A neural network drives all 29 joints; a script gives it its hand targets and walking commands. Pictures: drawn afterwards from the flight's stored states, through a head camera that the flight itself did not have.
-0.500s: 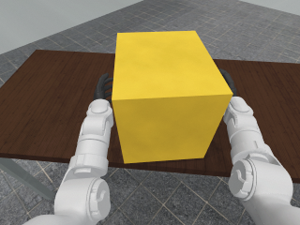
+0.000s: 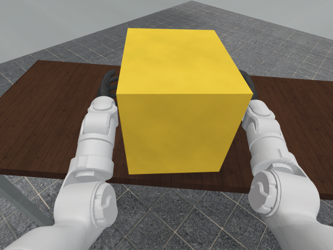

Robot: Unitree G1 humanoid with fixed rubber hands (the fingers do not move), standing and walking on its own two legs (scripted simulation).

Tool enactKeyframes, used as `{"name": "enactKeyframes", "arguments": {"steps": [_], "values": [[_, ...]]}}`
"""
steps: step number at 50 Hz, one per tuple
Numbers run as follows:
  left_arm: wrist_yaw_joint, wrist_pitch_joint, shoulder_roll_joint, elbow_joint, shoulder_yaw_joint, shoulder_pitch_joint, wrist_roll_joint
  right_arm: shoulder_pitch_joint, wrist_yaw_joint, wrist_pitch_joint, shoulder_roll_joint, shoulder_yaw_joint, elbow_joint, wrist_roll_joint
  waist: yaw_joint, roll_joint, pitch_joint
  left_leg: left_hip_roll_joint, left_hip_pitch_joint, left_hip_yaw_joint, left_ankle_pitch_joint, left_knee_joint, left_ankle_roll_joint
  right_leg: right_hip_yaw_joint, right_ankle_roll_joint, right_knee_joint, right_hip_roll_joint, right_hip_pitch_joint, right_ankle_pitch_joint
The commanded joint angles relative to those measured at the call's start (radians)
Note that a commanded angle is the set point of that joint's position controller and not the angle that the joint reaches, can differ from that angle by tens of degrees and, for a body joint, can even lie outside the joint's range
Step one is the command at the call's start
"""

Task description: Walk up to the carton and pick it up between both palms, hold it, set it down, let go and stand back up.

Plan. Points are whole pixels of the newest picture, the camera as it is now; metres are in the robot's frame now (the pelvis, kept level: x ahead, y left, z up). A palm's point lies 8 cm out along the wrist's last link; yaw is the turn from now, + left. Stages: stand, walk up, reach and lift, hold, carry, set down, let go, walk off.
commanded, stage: reach and lift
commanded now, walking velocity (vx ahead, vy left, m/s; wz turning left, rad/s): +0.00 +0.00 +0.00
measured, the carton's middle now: (173, 99) +0.49 +0.01 +0.12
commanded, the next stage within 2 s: none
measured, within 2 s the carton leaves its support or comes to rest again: neither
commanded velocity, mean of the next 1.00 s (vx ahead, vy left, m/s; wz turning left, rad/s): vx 0.00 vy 0.00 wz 0.00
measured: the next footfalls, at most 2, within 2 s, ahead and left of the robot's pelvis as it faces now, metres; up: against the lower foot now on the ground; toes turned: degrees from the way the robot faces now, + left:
none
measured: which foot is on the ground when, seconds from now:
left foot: down 0.00-1.00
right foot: down 0.00-1.00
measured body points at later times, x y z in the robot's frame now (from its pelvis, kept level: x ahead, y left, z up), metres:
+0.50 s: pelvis +0.01 +0.00 +0.00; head -0.03 +0.01 +0.45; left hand +0.41 +0.17 +0.20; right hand +0.43 -0.17 +0.21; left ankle +0.00 +0.12 -0.75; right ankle +0.03 -0.11 -0.75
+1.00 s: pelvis +0.00 +0.01 +0.00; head -0.06 +0.02 +0.44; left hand +0.41 +0.18 +0.24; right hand +0.41 -0.17 +0.24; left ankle +0.00 +0.12 -0.75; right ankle +0.03 -0.11 -0.75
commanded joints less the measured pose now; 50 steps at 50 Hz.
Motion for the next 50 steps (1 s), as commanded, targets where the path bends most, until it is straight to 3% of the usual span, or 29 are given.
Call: {"name": "enactKeyframes", "arguments": {"steps": [1,6,17,20,28,41,45,50], "values": [[-0.126,-0.057,-0.457,-0.143,-0.324,-0.722,-0.140,-0.677,0.158,-0.042,0.432,0.218,-0.107,0.071,-0.026,0.020,-0.509,-0.046,0.117,0.034,0.217,0.008,-0.045,-0.032,0.037,0.024,0.064,0.262,0.180],[-0.119,-0.024,-0.484,-0.176,-0.375,-0.709,-0.164,-0.685,0.137,-0.027,0.422,0.288,-0.111,0.152,-0.039,0.039,-0.485,-0.033,0.187,0.006,0.356,0.045,-0.069,-0.033,0.020,0.015,0.082,0.253,0.224],[-0.156,0.037,-0.448,-0.238,-0.367,-0.701,-0.176,-0.721,0.061,0.037,0.470,0.452,-0.221,0.315,-0.037,-0.001,-0.415,-0.056,0.143,-0.003,0.311,0.048,-0.041,-0.001,0.039,0.025,0.080,0.359,0.304],[-0.168,0.033,-0.444,-0.217,-0.365,-0.720,-0.186,-0.750,0.041,0.048,0.497,0.466,-0.252,0.326,-0.034,-0.009,-0.398,-0.060,0.100,-0.001,0.225,0.033,-0.025,0.009,0.044,0.022,0.073,0.364,0.263],[-0.197,0.033,-0.436,-0.175,-0.372,-0.770,-0.209,-0.753,-0.003,0.101,0.552,0.468,-0.258,0.347,-0.071,0.000,-0.362,-0.067,0.059,-0.004,0.109,0.004,-0.013,0.031,0.049,0.011,0.059,0.377,0.206],[-0.207,0.041,-0.463,-0.207,-0.421,-0.801,-0.243,-0.775,-0.049,0.136,0.583,0.520,-0.316,0.419,-0.097,0.032,-0.374,-0.050,0.092,-0.027,0.151,0.023,-0.028,0.030,0.028,0.006,0.065,0.351,0.171],[-0.202,0.045,-0.483,-0.243,-0.446,-0.804,-0.262,-0.815,-0.064,0.132,0.604,0.564,-0.394,0.454,-0.086,0.033,-0.417,-0.045,0.097,-0.034,0.194,0.044,-0.028,0.032,0.023,0.015,0.069,0.359,0.197],[-0.211,0.074,-0.476,-0.240,-0.440,-0.764,-0.245,-0.765,-0.079,0.165,0.596,0.572,-0.377,0.479,-0.098,0.033,-0.336,-0.037,0.085,-0.034,0.153,0.026,-0.025,0.041,0.016,0.000,0.070,0.351,0.147]]}}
